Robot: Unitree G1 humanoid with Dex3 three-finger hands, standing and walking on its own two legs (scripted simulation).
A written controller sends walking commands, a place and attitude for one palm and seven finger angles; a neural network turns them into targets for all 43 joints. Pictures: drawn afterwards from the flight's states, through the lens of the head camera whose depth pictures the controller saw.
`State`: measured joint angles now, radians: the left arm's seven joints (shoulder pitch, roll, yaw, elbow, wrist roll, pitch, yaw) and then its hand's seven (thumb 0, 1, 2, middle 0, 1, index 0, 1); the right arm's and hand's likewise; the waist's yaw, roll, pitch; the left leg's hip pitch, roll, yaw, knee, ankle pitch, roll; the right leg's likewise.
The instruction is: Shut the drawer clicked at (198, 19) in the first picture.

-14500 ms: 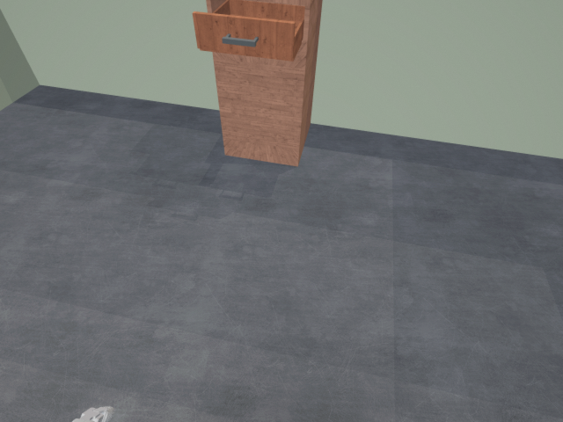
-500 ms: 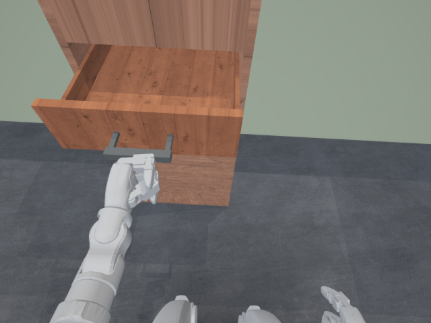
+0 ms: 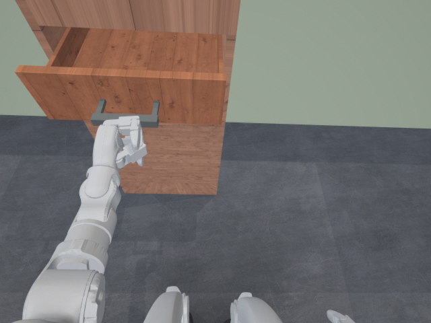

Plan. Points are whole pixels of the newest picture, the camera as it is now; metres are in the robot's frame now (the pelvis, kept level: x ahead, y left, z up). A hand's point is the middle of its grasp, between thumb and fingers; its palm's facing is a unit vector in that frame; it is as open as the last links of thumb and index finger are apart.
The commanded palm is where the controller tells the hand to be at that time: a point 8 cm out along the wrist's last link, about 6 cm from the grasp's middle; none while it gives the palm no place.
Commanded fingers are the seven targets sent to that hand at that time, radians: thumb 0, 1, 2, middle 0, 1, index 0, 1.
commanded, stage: push the drawer shut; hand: left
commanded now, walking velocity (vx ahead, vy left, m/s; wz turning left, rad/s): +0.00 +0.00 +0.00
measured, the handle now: (127, 112) +0.51 +0.17 +0.06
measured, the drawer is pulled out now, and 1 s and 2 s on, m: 0.14 0.02 0.00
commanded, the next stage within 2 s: pull the fist back off the drawer in 1.44 s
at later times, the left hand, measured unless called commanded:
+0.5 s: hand (146, 118) +0.50 +0.13 +0.05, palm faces -0.02 -1.00 -0.02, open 3.2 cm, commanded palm +0.49 +0.18 +0.06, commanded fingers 0.00 0.90 0.90 -1.40 -1.60 -1.40 -1.60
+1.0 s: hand (149, 99) +0.55 +0.13 +0.05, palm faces -0.02 -1.00 -0.03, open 3.3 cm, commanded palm +0.55 +0.17 +0.06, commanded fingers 0.00 0.90 0.90 -1.40 -1.60 -1.40 -1.60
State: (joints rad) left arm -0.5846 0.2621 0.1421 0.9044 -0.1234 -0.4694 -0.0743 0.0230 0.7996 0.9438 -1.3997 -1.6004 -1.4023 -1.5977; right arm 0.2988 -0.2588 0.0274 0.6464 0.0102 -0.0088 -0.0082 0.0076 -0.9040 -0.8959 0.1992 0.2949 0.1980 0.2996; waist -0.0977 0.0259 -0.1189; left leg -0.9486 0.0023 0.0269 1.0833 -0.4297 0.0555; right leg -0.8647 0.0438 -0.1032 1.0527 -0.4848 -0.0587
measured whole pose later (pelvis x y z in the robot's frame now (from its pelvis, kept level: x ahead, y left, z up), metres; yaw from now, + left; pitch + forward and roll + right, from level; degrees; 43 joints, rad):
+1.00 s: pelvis +0.01 +0.01 -0.02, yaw -2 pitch +25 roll -5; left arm -1.03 0.44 0.31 1.28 -0.01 -0.45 -0.06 0.06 0.77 0.92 -1.40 -1.60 -1.40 -1.60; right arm 0.40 -0.27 0.04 0.65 -0.05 0.05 0.03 0.00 -0.90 -0.90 0.20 0.29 0.20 0.30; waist -0.22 0.05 -0.13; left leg -1.14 0.02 0.02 1.16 -0.46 0.07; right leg -1.04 0.06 -0.11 1.09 -0.49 -0.04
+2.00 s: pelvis +0.00 +0.02 -0.02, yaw -3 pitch +27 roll -6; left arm -1.15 0.50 0.33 1.30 0.02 -0.37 -0.03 0.08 0.78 0.91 -1.40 -1.60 -1.40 -1.60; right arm 0.45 -0.27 0.06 0.65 -0.06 0.02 0.06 0.00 -0.90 -0.90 0.20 0.30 0.20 0.30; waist -0.27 0.06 -0.12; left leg -1.23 0.02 0.01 1.20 -0.45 0.08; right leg -1.12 0.07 -0.12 1.11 -0.47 -0.04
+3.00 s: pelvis +0.04 +0.01 +0.06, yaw -1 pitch +4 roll -1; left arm -0.08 0.29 0.10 0.22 -0.13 -0.12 -0.01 0.02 0.90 0.90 -1.40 -1.60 -1.40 -1.60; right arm 0.20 -0.25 0.04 0.52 0.06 0.08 -0.06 0.01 -0.91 -0.90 0.20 0.29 0.20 0.30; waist 0.01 0.04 -0.09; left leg -0.42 -0.02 0.05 0.68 -0.33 0.06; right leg -0.35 0.05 -0.05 0.64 -0.36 -0.04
